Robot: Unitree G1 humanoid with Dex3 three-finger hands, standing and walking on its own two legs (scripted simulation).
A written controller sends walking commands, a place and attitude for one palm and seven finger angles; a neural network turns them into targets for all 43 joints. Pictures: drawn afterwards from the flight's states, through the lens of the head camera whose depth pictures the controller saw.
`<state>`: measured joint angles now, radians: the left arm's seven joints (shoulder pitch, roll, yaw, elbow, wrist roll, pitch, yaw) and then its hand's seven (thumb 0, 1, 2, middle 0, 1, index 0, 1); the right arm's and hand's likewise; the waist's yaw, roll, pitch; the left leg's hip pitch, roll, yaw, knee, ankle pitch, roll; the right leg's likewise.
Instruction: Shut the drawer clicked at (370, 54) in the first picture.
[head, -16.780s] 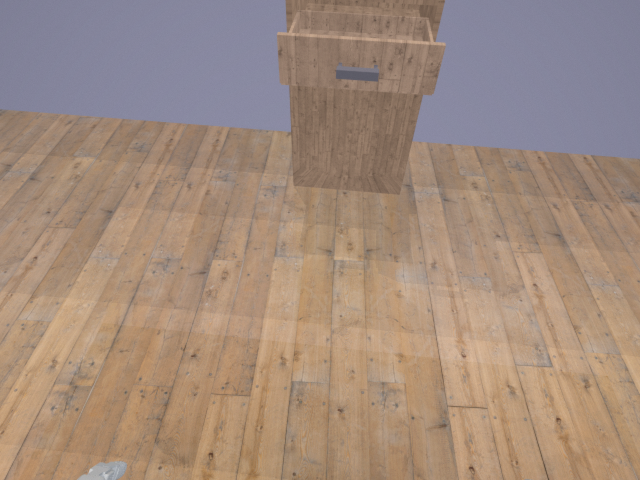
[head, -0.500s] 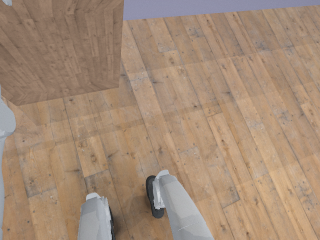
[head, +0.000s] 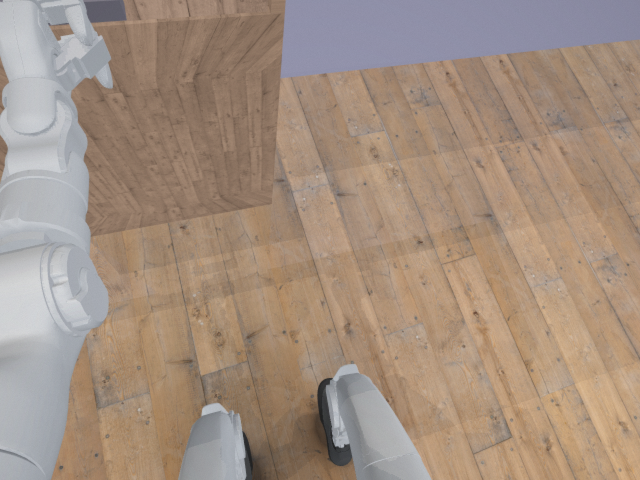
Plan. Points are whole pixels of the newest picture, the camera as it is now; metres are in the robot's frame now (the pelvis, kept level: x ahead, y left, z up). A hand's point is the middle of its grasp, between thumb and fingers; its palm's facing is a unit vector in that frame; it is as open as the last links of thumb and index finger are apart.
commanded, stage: draw the hand back to the body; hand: left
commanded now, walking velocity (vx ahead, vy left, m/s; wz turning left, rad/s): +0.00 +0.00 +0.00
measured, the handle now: out of the picture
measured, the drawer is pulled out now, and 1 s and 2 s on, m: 0.00 0.00 0.00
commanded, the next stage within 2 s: step back with the hand held close in 1.44 s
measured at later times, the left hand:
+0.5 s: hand (15, 126) +0.45 +0.18 +0.14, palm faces +0.08 -1.00 -0.04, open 3.3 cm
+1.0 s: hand out of the picture +0.28 +0.22 +0.22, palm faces +0.34 -0.90 -0.29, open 3.2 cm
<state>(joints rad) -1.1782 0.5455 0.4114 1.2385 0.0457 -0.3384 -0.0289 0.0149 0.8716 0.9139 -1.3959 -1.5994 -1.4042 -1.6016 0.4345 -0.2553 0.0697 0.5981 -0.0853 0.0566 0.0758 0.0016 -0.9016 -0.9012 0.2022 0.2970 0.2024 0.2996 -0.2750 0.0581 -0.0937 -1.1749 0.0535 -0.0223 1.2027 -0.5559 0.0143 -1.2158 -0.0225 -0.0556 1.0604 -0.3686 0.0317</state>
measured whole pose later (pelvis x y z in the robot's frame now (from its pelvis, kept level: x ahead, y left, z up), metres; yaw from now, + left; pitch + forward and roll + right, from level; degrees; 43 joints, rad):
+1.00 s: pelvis +0.04 -0.01 +0.10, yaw +3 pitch -3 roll +0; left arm 0.18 0.28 0.16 -0.12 -0.05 -0.06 0.08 0.01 0.90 0.90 -1.40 -1.60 -1.41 -1.60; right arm 0.17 -0.22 0.07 0.58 0.00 -0.04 -0.07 0.01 -0.90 -0.90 0.20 0.30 0.20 0.30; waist 0.06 0.06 0.01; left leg -0.09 0.01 0.00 0.45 -0.31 0.00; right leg -0.18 -0.04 -0.04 0.44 -0.21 0.02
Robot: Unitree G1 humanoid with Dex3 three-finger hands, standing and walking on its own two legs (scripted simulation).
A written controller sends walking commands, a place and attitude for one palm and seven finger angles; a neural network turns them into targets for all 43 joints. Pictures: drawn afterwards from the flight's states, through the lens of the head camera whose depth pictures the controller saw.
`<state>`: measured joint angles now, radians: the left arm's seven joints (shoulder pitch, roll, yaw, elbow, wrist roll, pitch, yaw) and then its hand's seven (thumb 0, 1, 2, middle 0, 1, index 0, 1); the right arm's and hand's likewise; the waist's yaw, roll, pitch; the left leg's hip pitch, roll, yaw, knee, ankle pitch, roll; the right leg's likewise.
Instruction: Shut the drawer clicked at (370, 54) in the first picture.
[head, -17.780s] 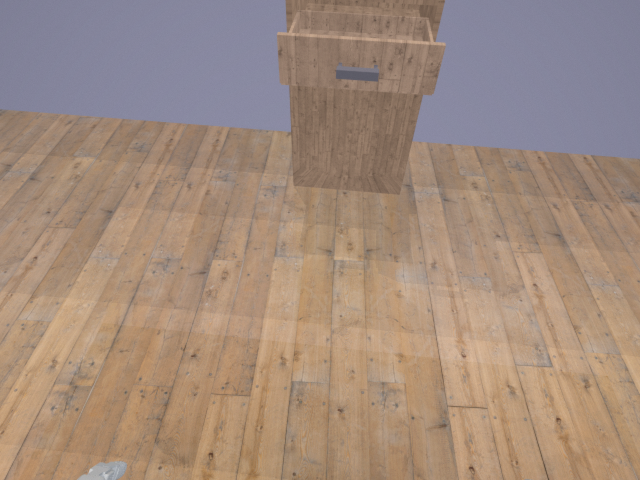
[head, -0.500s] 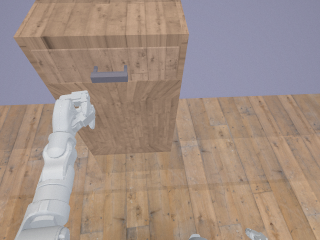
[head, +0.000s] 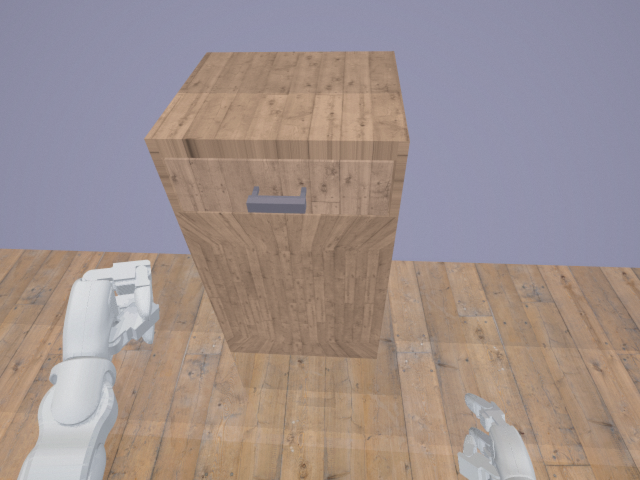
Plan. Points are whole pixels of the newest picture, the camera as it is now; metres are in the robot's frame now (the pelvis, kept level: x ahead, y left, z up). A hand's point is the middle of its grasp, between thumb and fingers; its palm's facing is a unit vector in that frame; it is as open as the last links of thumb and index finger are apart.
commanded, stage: draw the hand back to the body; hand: left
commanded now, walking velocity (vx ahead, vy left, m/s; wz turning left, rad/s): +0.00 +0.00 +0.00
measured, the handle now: (278, 197) +0.64 +0.17 -0.03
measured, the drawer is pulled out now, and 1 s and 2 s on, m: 0.00 0.00 0.00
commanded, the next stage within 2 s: step back with the hand held close in 0.44 s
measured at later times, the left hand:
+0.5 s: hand (74, 361) +0.17 +0.24 +0.16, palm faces +0.45 -0.81 -0.39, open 3.2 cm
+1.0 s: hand (48, 383) +0.15 +0.26 +0.16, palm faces +0.35 -0.78 -0.52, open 3.2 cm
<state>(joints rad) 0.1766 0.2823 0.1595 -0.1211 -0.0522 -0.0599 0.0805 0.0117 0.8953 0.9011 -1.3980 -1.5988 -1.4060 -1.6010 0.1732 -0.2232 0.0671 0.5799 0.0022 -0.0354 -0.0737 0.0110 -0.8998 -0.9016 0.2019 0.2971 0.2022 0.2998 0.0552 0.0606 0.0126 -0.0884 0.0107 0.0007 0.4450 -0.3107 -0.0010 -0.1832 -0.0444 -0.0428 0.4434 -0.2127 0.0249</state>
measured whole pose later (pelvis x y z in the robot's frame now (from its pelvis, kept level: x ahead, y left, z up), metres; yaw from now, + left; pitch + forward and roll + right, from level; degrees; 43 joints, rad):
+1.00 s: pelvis -0.04 +0.02 +0.00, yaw -1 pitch +0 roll +1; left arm 0.60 0.39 0.38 -0.53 -0.03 -0.20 0.11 0.01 0.89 0.90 -1.40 -1.60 -1.41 -1.60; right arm 0.19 -0.23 -0.01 0.56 -0.01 -0.03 -0.09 0.01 -0.90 -0.90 0.20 0.30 0.20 0.30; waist 0.01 0.01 0.04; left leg -0.23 -0.03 0.03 0.50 -0.27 0.03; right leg -0.32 -0.08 -0.01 0.49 -0.16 0.05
